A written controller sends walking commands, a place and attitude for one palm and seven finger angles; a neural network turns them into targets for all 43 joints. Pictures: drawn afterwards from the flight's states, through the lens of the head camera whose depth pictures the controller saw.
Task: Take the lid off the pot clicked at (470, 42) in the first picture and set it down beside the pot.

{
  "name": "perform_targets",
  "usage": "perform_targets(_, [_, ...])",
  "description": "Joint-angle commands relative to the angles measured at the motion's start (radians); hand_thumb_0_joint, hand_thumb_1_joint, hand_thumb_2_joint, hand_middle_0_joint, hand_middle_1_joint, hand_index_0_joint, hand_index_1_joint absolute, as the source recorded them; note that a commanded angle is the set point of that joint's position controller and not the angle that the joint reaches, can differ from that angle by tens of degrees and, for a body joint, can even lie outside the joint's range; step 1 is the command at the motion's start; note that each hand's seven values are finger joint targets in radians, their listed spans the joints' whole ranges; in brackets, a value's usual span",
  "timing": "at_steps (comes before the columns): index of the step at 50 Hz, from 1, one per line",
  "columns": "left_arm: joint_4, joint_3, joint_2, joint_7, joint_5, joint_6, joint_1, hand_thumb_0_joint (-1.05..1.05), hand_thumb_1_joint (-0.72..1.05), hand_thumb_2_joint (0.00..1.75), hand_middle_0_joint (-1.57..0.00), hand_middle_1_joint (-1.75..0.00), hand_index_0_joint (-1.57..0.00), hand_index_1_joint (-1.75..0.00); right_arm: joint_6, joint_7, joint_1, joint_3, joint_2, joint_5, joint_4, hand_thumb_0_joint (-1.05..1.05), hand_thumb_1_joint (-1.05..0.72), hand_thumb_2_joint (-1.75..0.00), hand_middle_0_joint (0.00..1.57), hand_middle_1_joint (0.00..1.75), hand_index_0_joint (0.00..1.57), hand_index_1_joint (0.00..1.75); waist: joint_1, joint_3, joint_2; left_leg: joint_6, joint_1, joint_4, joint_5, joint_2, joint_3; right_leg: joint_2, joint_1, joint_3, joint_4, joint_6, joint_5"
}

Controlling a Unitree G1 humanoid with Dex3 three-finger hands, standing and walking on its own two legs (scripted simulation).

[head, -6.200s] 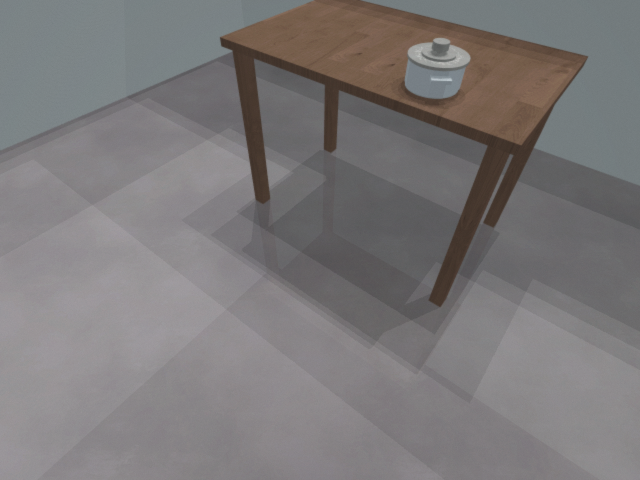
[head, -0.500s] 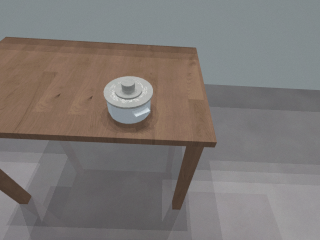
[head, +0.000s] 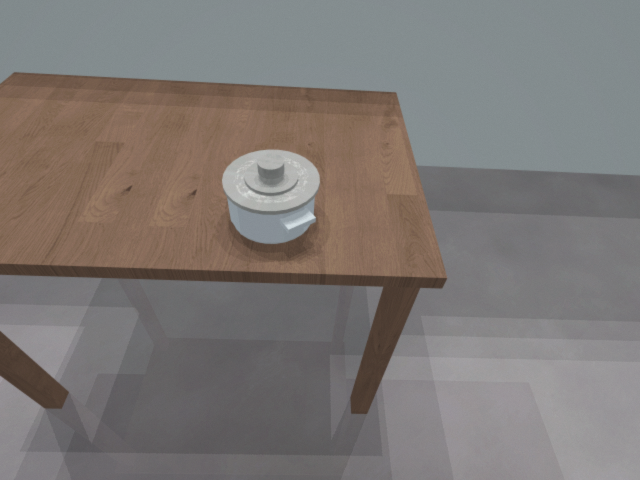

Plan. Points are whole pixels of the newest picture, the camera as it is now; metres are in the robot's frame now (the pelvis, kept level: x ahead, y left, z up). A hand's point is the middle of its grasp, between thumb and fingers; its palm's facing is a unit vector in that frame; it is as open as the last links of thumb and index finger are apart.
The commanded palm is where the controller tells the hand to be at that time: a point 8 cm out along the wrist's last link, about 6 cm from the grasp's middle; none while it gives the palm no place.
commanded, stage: look again from close up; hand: left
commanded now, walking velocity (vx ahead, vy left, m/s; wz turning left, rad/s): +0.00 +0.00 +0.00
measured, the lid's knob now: (271, 166) +0.56 +0.12 +0.08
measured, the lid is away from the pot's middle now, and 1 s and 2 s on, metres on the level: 0.00 0.00 0.00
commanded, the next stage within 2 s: shuffle to correct the standing spot in 0.40 s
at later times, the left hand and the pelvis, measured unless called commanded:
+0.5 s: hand out of the picture -0.02 +0.16 -0.18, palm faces +0.03 -0.99 -0.15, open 7.4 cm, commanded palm none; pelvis +0.00 +0.00 +0.00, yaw +0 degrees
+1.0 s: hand out of the picture -0.02 +0.13 -0.20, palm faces +0.10 -0.99 -0.11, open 7.4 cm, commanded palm none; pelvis +0.07 -0.01 -0.02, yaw +1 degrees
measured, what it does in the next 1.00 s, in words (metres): shifts its weight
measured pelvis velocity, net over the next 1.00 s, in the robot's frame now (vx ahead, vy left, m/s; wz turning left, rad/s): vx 0.07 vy -0.01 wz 0.01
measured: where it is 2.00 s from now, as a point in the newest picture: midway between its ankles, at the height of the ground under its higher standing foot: outside the picture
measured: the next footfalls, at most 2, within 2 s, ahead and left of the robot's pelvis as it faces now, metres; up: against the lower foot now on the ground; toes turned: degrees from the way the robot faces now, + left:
right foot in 1.34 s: +0.29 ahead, -0.19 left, +0.00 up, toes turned +0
left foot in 1.66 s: +0.17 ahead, +0.07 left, +0.00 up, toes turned +6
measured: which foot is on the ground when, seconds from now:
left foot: down 0.00-1.00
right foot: down 0.00-0.96, up 0.98-1.00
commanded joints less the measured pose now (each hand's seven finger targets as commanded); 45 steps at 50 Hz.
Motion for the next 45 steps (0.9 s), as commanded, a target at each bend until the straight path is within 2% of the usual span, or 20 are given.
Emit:
perform_targets(1, [-0.02,0.015,0.074,0.002,0.002,-0.007,0.082,0.0,0.9,0.9,-0.2,-0.3,-0.2,-0.3,-0.019,-0.006,0.049,-0.023,-0.115,0.003,-0.025,0.0,-0.9,-0.9,0.2,0.3,0.2,0.3,0.007,0.06,0.049,-0.004,-0.035,-0.143,0.075,0.136,-0.143,-0.06,-0.054,0.043,-0.052,-0.043,0.109])
perform_targets(10, [-0.011,0.015,0.068,0.003,0.002,-0.008,0.092,0.0,0.9,0.9,-0.2,-0.3,-0.2,-0.3,-0.019,-0.008,0.054,-0.025,-0.102,0.005,-0.025,0.0,-0.9,-0.9,0.2,0.3,0.2,0.3,0.007,0.056,0.028,-0.003,-0.013,-0.132,0.108,0.131,-0.132,-0.064,-0.059,0.049,-0.059,-0.042,0.134])
perform_targets(16, [-0.008,0.015,0.061,0.003,0.003,-0.008,0.098,0.0,0.9,0.9,-0.2,-0.3,-0.2,-0.3,-0.019,-0.009,0.053,-0.025,-0.102,0.005,-0.024,0.0,-0.9,-0.9,0.2,0.3,0.2,0.3,0.007,0.059,0.046,-0.003,-0.013,-0.13,0.113,0.129,-0.131,-0.063,-0.06,0.056,-0.06,-0.042,0.141])
perform_targets(18, [-0.006,0.015,0.059,0.004,0.003,-0.01,0.101,0.0,0.9,0.9,-0.2,-0.3,-0.2,-0.3,-0.019,-0.009,0.059,-0.025,-0.099,0.005,-0.024,0.0,-0.9,-0.9,0.2,0.3,0.2,0.3,0.004,0.05,0.027,-0.004,-0.005,-0.124,0.128,0.128,-0.127,-0.066,-0.057,0.059,-0.059,-0.045,0.153])
perform_targets(24, [-0.002,0.013,0.057,0.003,0.002,-0.01,0.103,0.0,0.9,0.9,-0.2,-0.3,-0.2,-0.3,-0.017,-0.009,0.058,-0.024,-0.094,0.005,-0.019,0.0,-0.9,-0.9,0.2,0.3,0.2,0.3,0.006,0.067,0.04,-0.005,-0.016,-0.134,0.083,0.125,-0.13,-0.064,-0.068,0.061,-0.068,-0.046,0.126])
perform_targets(26, [-0.002,0.014,0.056,0.0,0.005,-0.006,0.101,0.0,0.9,0.9,-0.2,-0.3,-0.2,-0.3,-0.014,-0.008,0.064,-0.026,-0.099,0.003,-0.02,0.0,-0.9,-0.9,0.2,0.3,0.2,0.3,0.003,0.081,0.05,-0.001,-0.03,-0.156,-0.01,0.13,-0.142,-0.054,-0.076,0.044,-0.057,-0.045,0.061])
perform_targets(28, [-0.009,0.018,0.054,-0.006,0.011,-0.002,0.095,0.0,0.9,0.9,-0.2,-0.3,-0.2,-0.3,-0.006,-0.005,0.073,-0.035,-0.114,0.0,-0.019,0.0,-0.9,-0.9,0.2,0.3,0.2,0.3,-0.001,0.102,0.066,0.013,-0.067,-0.198,-0.211,0.144,-0.186,-0.031,-0.1,0.011,-0.021,-0.044,-0.066])
perform_targets(30, [-0.022,0.023,0.056,-0.014,0.017,0.003,0.095,0.0,0.9,0.9,-0.2,-0.3,-0.2,-0.3,0.0,-0.002,0.075,-0.045,-0.128,-0.003,-0.028,0.0,-0.9,-0.9,0.2,0.3,0.2,0.3,0.002,0.131,0.096,0.036,-0.118,-0.245,-0.37,0.17,-0.236,-0.008,-0.121,-0.027,0.021,-0.041,-0.141])
perform_targets(32, [-0.029,0.027,0.045,-0.019,0.021,0.005,0.1,0.0,0.9,0.9,-0.2,-0.3,-0.2,-0.3,0.003,-0.001,0.077,-0.052,-0.137,-0.007,-0.035,0.0,-0.9,-0.9,0.2,0.3,0.2,0.3,0.006,0.155,0.108,0.053,-0.17,-0.258,-0.441,0.184,-0.274,0.004,-0.126,-0.037,0.053,-0.043,-0.157])
perform_targets(35, [-0.026,0.032,0.044,-0.023,0.017,-0.005,0.134,0.0,0.9,0.9,-0.2,-0.3,-0.2,-0.3,-0.004,-0.001,0.079,-0.053,-0.114,-0.006,-0.048,0.0,-0.9,-0.9,0.2,0.3,0.2,0.3,0.017,0.142,0.051,0.049,-0.189,-0.184,-0.373,0.148,-0.234,-0.017,-0.094,0.01,0.005,-0.061,-0.16])
perform_targets(37, [-0.023,0.037,0.053,-0.022,0.013,-0.014,0.159,0.0,0.9,0.9,-0.2,-0.3,-0.2,-0.3,-0.01,0.0,0.079,-0.05,-0.096,-0.006,-0.056,0.0,-0.9,-0.9,0.2,0.3,0.2,0.3,0.021,0.119,0.019,0.035,-0.18,-0.087,-0.28,0.107,-0.179,-0.055,-0.084,0.079,-0.042,-0.087,-0.176])
perform_targets(38, [-0.018,0.042,0.065,-0.02,0.011,-0.019,0.174,0.0,0.9,0.9,-0.2,-0.3,-0.2,-0.3,-0.015,0.001,0.076,-0.048,-0.081,-0.005,-0.061,0.0,-0.9,-0.9,0.2,0.3,0.2,0.3,0.024,0.105,-0.035,0.024,-0.194,-0.006,-0.209,0.073,-0.13,-0.085,-0.048,0.126,-0.071,-0.105,-0.161])
perform_targets(39, [-0.011,0.05,0.082,-0.016,0.009,-0.023,0.194,0.0,0.9,0.9,-0.2,-0.3,-0.2,-0.3,-0.018,0.002,0.071,-0.045,-0.062,-0.005,-0.068,0.0,-0.9,-0.9,0.2,0.3,0.2,0.3,0.03,0.095,-0.115,0.01,-0.24,0.093,-0.141,0.033,-0.064,-0.126,0.011,0.186,-0.103,-0.131,-0.133])
perform_targets(40, [-0.004,0.059,0.103,-0.013,0.006,-0.025,0.222,0.0,0.9,0.9,-0.2,-0.3,-0.2,-0.3,-0.017,0.003,0.054,-0.044,-0.048,-0.006,-0.082,0.0,-0.9,-0.9,0.2,0.3,0.2,0.3,0.038,0.1,-0.189,-0.002,-0.305,0.183,-0.138,0.01,-0.009,-0.179,0.057,0.255,-0.144,-0.164,-0.111])
perform_targets(41, [0.0,0.065,0.111,-0.009,0.006,-0.03,0.248,0.0,0.9,0.9,-0.2,-0.3,-0.2,-0.3,-0.02,0.005,0.031,-0.048,-0.051,-0.01,-0.095,0.0,-0.9,-0.9,0.2,0.3,0.2,0.3,0.044,0.089,-0.201,-0.009,-0.341,0.257,-0.15,0.016,0.014,-0.237,0.089,0.316,-0.156,-0.199,-0.035])
perform_targets(42, [0.001,0.068,0.111,-0.005,0.009,-0.036,0.255,0.0,0.9,0.9,-0.2,-0.3,-0.2,-0.3,-0.026,0.005,0.008,-0.048,-0.049,-0.011,-0.105,0.0,-0.9,-0.9,0.2,0.3,0.2,0.3,0.048,0.086,-0.166,-0.011,-0.37,0.294,-0.189,0.029,0.006,-0.256,0.115,0.332,-0.139,-0.229,0.071])
perform_targets(43, [0.002,0.069,0.11,-0.004,0.014,-0.039,0.252,0.0,0.9,0.9,-0.2,-0.3,-0.2,-0.3,-0.03,0.007,-0.001,-0.049,-0.046,-0.009,-0.111,0.0,-0.9,-0.9,0.2,0.3,0.2,0.3,0.044,0.078,-0.144,-0.011,-0.372,0.292,-0.215,0.037,0.003,-0.26,0.127,0.311,-0.112,-0.242,0.156])
perform_targets(44, [-0.001,0.07,0.105,-0.003,0.018,-0.04,0.235,0.0,0.9,0.9,-0.2,-0.3,-0.2,-0.3,-0.033,0.008,0.005,-0.048,-0.038,-0.008,-0.109,0.0,-0.9,-0.9,0.2,0.3,0.2,0.3,0.03,0.076,-0.115,-0.009,-0.314,0.228,-0.213,0.042,0.003,-0.249,0.091,0.276,-0.07,-0.237,0.205])
perform_targets(45, [-0.008,0.07,0.105,-0.006,0.014,-0.036,0.2,0.0,0.9,0.9,-0.2,-0.3,-0.2,-0.3,-0.035,0.008,0.043,-0.047,-0.028,-0.006,-0.096,0.0,-0.9,-0.9,0.2,0.3,0.2,0.3,0.006,0.068,-0.079,-0.003,-0.199,0.135,-0.146,0.036,0.014,-0.216,0.019,0.215,-0.03,-0.212,0.205])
